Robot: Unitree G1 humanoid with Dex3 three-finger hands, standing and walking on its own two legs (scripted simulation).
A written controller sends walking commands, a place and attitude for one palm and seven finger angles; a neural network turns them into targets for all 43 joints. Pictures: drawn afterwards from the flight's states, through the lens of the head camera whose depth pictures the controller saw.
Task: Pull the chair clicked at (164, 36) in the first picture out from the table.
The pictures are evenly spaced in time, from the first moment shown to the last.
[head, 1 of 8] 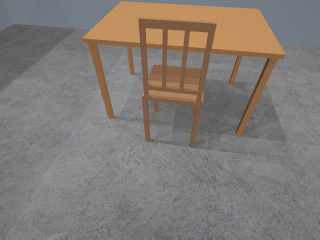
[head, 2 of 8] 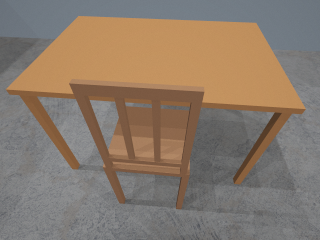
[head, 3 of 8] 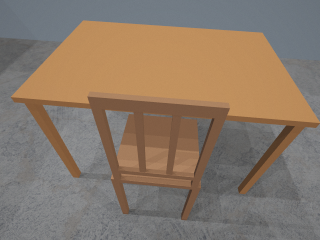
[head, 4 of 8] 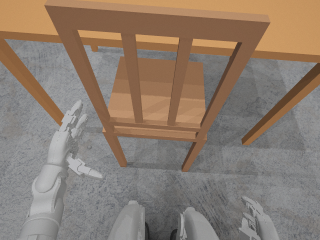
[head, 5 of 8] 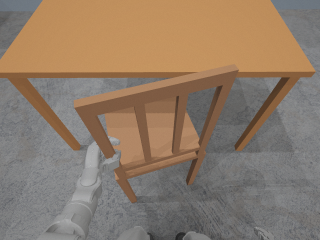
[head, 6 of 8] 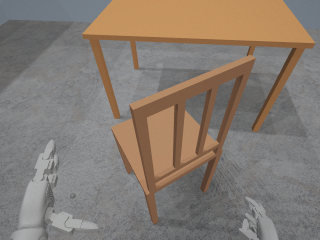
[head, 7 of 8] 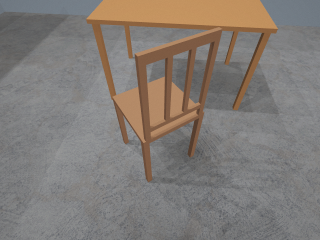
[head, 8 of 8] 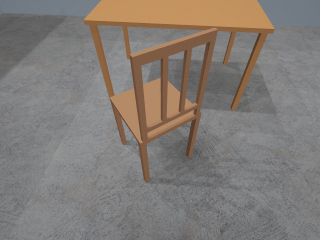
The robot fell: no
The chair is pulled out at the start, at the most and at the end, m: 0.00 0.48 0.48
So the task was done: yes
